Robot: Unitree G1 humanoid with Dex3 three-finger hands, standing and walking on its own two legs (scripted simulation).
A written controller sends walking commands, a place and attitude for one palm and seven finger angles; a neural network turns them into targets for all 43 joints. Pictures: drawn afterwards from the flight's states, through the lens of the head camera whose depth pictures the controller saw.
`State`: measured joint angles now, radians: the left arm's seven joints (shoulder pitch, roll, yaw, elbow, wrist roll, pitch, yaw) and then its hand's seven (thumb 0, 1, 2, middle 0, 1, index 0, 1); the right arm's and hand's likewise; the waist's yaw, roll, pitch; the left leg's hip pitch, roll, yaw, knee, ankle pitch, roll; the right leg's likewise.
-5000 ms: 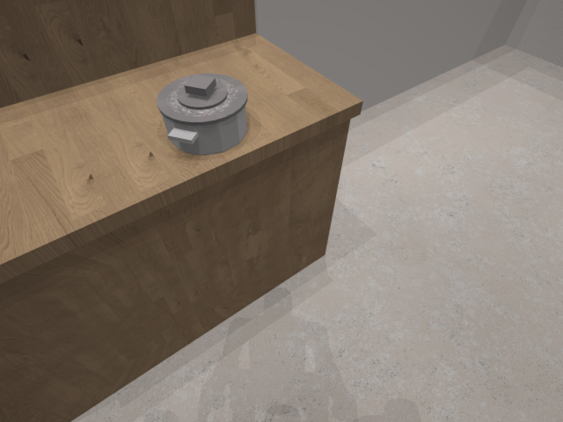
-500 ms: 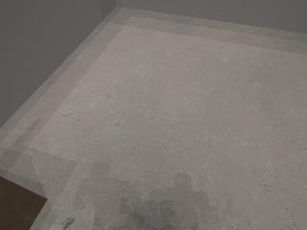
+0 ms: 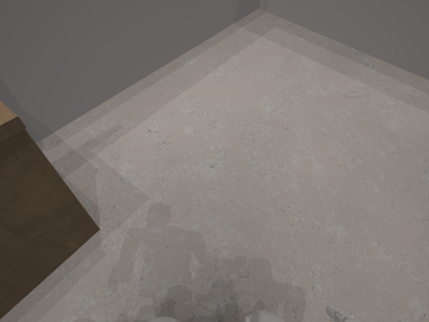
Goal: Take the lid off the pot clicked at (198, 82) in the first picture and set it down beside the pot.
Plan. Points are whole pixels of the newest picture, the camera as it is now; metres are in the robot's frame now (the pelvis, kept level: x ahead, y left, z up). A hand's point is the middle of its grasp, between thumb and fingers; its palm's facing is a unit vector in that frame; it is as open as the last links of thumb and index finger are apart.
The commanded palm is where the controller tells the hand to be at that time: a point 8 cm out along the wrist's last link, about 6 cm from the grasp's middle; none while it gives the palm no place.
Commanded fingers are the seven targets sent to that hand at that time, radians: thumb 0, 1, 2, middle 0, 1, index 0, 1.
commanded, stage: turn to face it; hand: left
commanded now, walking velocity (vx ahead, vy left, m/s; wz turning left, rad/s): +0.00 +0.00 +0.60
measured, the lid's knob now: out of the picture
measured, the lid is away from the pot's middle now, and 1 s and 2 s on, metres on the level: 0.00 0.00 0.00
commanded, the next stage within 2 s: take the last steps up to it in 1.42 s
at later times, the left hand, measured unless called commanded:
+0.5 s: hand out of the picture +0.07 +0.18 -0.13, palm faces +0.29 -0.91 -0.30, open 7.4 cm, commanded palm none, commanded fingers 0.00 0.90 0.90 -0.20 -0.30 -0.20 -0.30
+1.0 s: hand out of the picture -0.05 +0.25 -0.15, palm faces +0.58 -0.77 -0.28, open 7.4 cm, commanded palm none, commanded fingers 0.00 0.90 0.90 -0.20 -0.30 -0.20 -0.30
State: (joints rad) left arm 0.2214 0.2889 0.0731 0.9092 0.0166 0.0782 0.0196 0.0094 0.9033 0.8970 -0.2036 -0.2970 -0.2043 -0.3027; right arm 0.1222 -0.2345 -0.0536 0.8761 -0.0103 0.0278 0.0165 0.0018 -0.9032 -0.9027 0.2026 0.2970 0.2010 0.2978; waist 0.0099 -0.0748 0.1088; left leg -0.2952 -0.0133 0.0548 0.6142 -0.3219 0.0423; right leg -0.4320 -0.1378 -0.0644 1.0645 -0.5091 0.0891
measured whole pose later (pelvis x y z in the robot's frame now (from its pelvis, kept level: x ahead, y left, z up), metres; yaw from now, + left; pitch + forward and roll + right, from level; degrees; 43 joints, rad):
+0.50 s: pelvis +0.02 -0.04 +0.01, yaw +19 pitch +0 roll +2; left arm 0.18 0.20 0.02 0.83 0.02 0.01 0.03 0.01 0.90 0.90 -0.20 -0.30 -0.21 -0.30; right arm 0.18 -0.28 -0.09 0.94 -0.01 0.08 0.03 0.00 -0.90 -0.90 0.20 0.30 0.20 0.30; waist -0.04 0.03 0.10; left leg -0.48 -0.02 -0.02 1.14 -0.44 -0.06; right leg -0.21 -0.09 -0.12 0.53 -0.31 0.00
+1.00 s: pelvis +0.02 +0.01 +0.01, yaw +35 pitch +0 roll -1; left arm 0.19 0.29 0.07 0.89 0.02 0.06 0.02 0.01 0.91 0.90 -0.20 -0.30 -0.20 -0.30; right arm 0.16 -0.23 -0.04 0.90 -0.01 0.04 0.01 0.00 -0.90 -0.90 0.21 0.30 0.20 0.30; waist 0.00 -0.03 0.08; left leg -0.25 -0.06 -0.04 0.47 -0.22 0.05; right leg -0.46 -0.09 0.00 1.00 -0.40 0.10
